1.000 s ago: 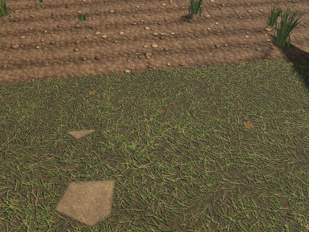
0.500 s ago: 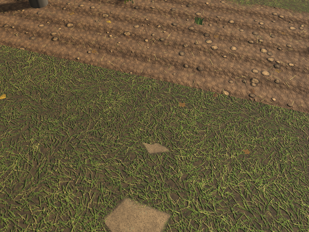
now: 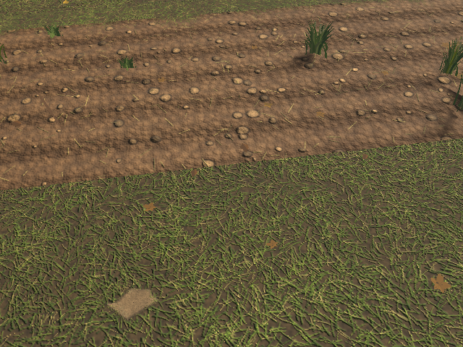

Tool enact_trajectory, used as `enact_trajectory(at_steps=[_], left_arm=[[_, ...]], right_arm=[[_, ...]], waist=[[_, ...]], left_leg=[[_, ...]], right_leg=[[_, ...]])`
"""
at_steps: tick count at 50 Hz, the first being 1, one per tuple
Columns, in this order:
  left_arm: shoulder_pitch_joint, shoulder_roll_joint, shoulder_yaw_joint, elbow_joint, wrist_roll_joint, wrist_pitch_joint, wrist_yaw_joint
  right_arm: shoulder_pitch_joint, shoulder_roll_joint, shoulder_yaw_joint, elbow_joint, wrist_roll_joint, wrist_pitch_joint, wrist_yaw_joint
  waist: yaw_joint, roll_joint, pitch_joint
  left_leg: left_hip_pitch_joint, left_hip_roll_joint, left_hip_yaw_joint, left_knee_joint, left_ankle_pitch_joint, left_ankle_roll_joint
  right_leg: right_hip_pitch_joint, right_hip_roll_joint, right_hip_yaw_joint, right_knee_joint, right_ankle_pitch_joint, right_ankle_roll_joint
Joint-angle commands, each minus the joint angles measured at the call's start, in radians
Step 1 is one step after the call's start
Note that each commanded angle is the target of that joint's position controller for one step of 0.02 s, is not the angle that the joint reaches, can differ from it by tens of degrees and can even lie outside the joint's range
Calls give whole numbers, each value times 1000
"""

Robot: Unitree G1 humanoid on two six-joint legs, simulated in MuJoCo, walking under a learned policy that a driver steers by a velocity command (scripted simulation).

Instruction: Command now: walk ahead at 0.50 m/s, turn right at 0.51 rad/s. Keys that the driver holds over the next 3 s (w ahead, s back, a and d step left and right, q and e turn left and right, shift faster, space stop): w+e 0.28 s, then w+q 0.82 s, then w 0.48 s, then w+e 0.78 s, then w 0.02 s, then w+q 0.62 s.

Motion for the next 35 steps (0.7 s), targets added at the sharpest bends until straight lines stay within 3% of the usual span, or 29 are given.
enact_trajectory(at_steps=[1,3,4,6,8,9,10,11,12,13,14,15,16,17,18,19,21,22,24,25,26,28,29,31,32,33,34,35], left_arm=[[-105,54,1,-87,6,18,8],[-157,53,-6,-80,8,17,7],[-186,54,-4,-78,9,17,9],[-233,57,-6,-64,12,15,10],[-185,78,5,-15,8,8,21],[-12,110,19,61,1,-3,30],[241,205,64,145,-16,-25,41],[459,309,99,193,4,-23,38],[641,367,118,255,-26,-8,27],[731,288,112,279,-8,7,37],[633,265,102,245,-26,3,53],[493,217,79,203,-43,3,44],[355,114,40,162,-49,-18,37],[262,94,25,128,-44,-33,29],[239,135,33,113,-41,-36,22],[262,141,32,117,-47,-42,17],[203,145,36,93,-57,-59,7],[203,160,42,94,-56,-62,2],[212,166,46,105,-32,-56,5],[229,158,42,106,-14,-49,10],[238,155,41,110,-8,-47,16],[271,157,34,119,3,-37,23],[276,168,38,121,-1,-37,28],[258,227,54,107,-13,-38,26],[284,230,60,113,-6,-43,17],[416,139,36,133,24,-45,2],[463,46,-4,116,19,-51,-29],[182,118,14,42,-29,-51,-30]], right_arm=[[114,-77,10,18,21,-14,3],[112,-101,6,31,42,0,-4],[127,-104,9,42,32,7,-4],[134,-127,-4,63,40,27,-19],[168,-157,-19,94,40,50,-23],[149,-177,-20,105,11,60,-8],[130,-189,-15,100,-20,65,25],[220,-87,5,100,-39,67,71],[164,-113,8,36,5,64,107],[-72,-174,-13,-39,51,43,120],[-285,-192,-18,-143,72,-1,106],[-337,-203,-24,-179,67,-20,92],[-319,-167,-19,-180,53,-36,55],[-290,-122,-17,-140,52,-29,43],[-233,-92,-19,-108,48,-13,42],[-208,-90,-17,-100,42,10,49],[-240,-92,-5,-132,40,39,56],[-278,-93,1,-147,43,42,56],[-366,-115,2,-172,54,39,63],[-412,-153,-10,-183,58,33,70],[-453,-184,-20,-190,59,31,76],[-524,-211,-36,-212,52,32,83],[-527,-229,-46,-219,52,28,80],[-448,-286,-81,-204,57,12,69],[-317,-341,-107,-166,77,-7,63],[-144,-380,-119,-132,75,-9,51],[68,-373,-102,-89,66,-4,55],[106,-328,-104,-50,50,-20,53]], waist=[[2,84,196],[-21,65,203],[-31,72,200],[-54,49,236],[-39,16,204],[28,-12,163],[139,-56,56],[152,-148,-174],[234,-193,-449],[355,-62,-352],[369,-11,-170],[300,33,-107],[190,127,-20],[122,144,63],[76,78,94],[59,41,78],[38,50,71],[48,54,55],[72,69,57],[88,72,63],[98,65,62],[118,35,66],[110,32,79],[56,17,52],[29,60,-1],[30,209,-179],[-22,305,-401],[-116,172,-175]], left_leg=[[-39,335,-272,-147,249,190],[-20,325,-245,-100,232,174],[-54,320,-223,-88,199,161],[-25,313,-203,-55,186,138],[66,283,-177,82,357,112],[9,275,-164,245,388,82],[-146,211,-86,460,445,34],[-496,112,-43,760,81,-60],[-614,25,-107,1131,-263,-110],[-836,14,-192,1276,-289,-96],[-962,49,-243,1163,-232,-66],[-963,105,-282,1101,-217,-36],[-871,161,-377,729,95,3],[-673,200,-356,468,257,16],[-528,188,-319,394,291,16],[-482,181,-306,354,336,15],[-445,183,-320,138,386,23],[-430,171,-323,80,427,30],[-462,141,-329,20,582,58],[-493,119,-330,21,645,69],[-505,104,-322,-10,675,82],[-413,54,-259,58,638,96],[-369,36,-246,50,599,102],[-139,-58,-150,51,521,116],[41,-98,-168,37,571,146],[396,9,-432,-3,690,293],[671,260,-960,-207,477,503],[533,236,-1022,-334,223,390]], right_leg=[[-96,-38,18,-113,-41,1],[-39,-27,-24,-182,-111,10],[26,-20,-46,-166,-91,9],[46,-18,-67,-265,-147,13],[131,-3,-98,-390,-181,22],[334,-7,-78,-430,-58,4],[711,48,-155,-423,98,-28],[1252,-12,-71,-85,453,-153],[1556,-154,138,68,619,-312],[1529,-183,240,-25,403,-316],[1283,-177,258,-146,12,-288],[1089,-200,281,-217,-201,-279],[817,-219,289,-266,-122,-254],[518,-207,190,-358,-44,-263],[367,-177,165,-435,-100,-276],[307,-172,188,-472,-147,-290],[281,-171,166,-486,-147,-267],[315,-170,152,-478,-112,-252],[397,-159,92,-461,-121,-202],[439,-143,55,-447,-133,-176],[488,-124,14,-437,-170,-148],[473,-100,-51,-415,-227,-110],[477,-95,-79,-391,-217,-89],[443,-57,-148,-255,-29,-51],[387,-6,-195,-40,-13,-12],[172,82,-176,287,-383,61],[-62,233,-91,662,-1099,116],[-276,215,61,762,-1069,70]])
